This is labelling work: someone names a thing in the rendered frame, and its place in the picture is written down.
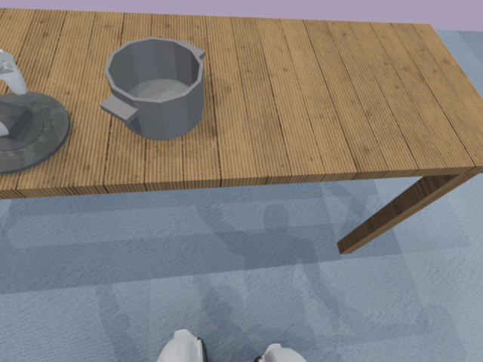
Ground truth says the lid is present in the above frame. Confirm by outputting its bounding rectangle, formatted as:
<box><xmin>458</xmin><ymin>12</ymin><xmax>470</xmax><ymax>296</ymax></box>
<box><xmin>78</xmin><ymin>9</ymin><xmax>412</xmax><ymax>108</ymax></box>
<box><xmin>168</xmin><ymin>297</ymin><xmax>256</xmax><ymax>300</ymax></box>
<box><xmin>0</xmin><ymin>91</ymin><xmax>71</xmax><ymax>174</ymax></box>

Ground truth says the right robot shin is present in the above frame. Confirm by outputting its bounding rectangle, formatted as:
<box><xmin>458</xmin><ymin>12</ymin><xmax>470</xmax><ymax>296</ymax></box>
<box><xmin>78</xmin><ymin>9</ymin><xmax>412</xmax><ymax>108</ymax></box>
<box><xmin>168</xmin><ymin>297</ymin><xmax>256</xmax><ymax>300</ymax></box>
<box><xmin>264</xmin><ymin>344</ymin><xmax>281</xmax><ymax>354</ymax></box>

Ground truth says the knob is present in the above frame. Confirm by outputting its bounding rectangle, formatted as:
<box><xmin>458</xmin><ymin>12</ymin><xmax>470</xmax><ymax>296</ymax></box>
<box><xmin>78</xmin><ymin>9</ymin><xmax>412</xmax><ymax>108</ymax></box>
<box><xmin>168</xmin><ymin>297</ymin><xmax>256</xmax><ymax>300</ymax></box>
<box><xmin>0</xmin><ymin>101</ymin><xmax>34</xmax><ymax>140</ymax></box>

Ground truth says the pot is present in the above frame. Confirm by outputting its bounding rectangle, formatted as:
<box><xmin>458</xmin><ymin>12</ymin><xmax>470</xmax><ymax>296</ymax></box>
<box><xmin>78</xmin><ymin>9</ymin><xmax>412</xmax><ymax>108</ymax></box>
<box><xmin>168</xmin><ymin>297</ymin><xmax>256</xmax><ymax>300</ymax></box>
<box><xmin>100</xmin><ymin>37</ymin><xmax>205</xmax><ymax>140</ymax></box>

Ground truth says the robot left thigh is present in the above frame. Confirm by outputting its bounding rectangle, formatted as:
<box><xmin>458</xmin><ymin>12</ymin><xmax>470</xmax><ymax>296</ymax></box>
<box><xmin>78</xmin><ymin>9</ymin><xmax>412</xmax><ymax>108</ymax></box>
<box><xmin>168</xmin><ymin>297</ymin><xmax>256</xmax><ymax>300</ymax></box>
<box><xmin>156</xmin><ymin>336</ymin><xmax>203</xmax><ymax>362</ymax></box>

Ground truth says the table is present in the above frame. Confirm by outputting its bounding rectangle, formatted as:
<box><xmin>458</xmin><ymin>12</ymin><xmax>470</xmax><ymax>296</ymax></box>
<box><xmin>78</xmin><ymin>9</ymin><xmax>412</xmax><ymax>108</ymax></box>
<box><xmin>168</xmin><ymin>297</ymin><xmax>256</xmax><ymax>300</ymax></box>
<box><xmin>0</xmin><ymin>8</ymin><xmax>483</xmax><ymax>254</ymax></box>

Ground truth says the left robot hand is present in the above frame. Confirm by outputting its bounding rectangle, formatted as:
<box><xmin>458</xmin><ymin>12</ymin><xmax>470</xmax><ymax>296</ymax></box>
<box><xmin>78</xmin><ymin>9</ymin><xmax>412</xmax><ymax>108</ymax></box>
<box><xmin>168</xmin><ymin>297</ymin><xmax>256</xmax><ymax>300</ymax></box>
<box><xmin>0</xmin><ymin>49</ymin><xmax>27</xmax><ymax>136</ymax></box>

